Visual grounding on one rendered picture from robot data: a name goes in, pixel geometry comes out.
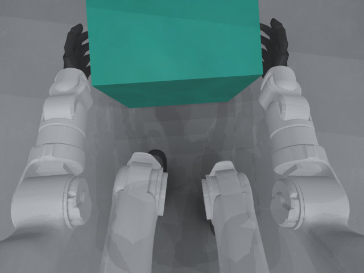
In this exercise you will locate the right robot hand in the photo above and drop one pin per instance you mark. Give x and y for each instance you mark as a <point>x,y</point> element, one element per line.
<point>276,54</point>

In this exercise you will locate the carton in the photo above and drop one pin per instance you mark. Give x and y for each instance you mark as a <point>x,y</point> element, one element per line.
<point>146,53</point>

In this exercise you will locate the left robot thigh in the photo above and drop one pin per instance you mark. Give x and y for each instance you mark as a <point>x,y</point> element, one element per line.
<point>132,222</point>

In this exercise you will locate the left robot hand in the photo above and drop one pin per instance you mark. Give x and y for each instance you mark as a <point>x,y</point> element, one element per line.
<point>75,51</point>

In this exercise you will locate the robot left upper arm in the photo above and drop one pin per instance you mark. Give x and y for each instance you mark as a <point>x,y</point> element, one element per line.
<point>46,211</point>

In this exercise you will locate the robot left forearm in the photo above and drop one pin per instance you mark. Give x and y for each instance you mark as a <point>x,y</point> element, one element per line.
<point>62,130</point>

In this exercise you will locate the right robot shin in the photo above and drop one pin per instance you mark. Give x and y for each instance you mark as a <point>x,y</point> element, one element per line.
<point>243,180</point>

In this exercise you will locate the robot right upper arm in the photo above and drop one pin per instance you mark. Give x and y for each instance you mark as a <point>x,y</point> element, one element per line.
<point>315,210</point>

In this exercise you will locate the robot right forearm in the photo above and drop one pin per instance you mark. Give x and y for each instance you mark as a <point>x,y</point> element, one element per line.
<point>295,146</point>

